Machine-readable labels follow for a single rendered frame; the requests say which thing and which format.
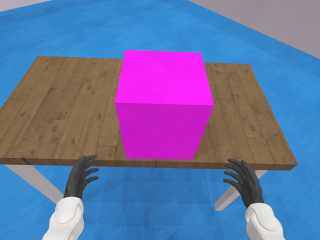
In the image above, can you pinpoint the carton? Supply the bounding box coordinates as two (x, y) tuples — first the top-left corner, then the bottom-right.
(115, 50), (214, 160)

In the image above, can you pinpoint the table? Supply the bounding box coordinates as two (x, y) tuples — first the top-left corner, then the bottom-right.
(0, 55), (298, 211)

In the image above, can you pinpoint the right robot forearm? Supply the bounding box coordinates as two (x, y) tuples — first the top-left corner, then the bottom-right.
(245, 203), (285, 240)

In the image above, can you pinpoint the left robot hand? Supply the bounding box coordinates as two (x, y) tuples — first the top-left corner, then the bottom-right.
(63, 155), (99, 199)

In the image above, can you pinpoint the right robot hand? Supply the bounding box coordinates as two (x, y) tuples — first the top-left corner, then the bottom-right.
(223, 158), (264, 208)

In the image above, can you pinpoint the left robot forearm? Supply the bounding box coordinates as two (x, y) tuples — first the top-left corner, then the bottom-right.
(42, 197), (85, 240)

